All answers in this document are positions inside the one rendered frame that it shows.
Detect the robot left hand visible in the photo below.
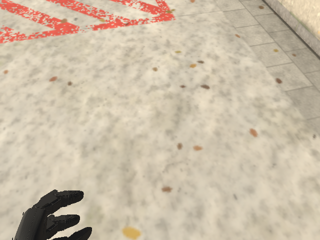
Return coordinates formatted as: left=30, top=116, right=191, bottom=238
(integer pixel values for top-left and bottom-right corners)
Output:
left=12, top=189, right=92, bottom=240

